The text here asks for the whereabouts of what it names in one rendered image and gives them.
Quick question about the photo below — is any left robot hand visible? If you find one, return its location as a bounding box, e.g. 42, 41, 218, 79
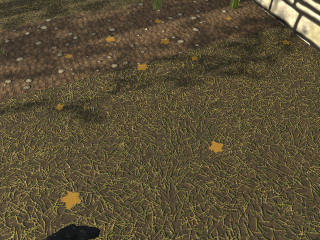
43, 224, 100, 240

